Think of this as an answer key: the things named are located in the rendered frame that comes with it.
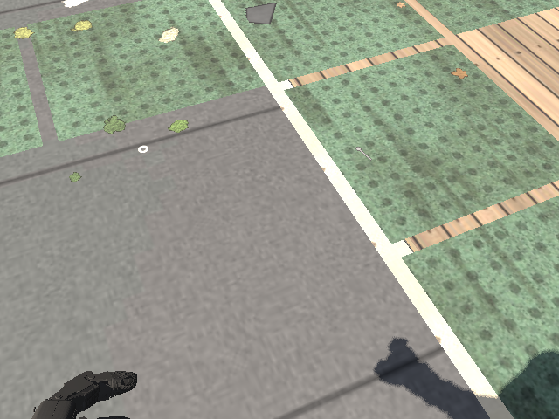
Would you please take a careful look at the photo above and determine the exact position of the robot left hand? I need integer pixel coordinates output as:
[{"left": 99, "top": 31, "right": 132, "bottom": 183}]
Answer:
[{"left": 32, "top": 371, "right": 137, "bottom": 419}]

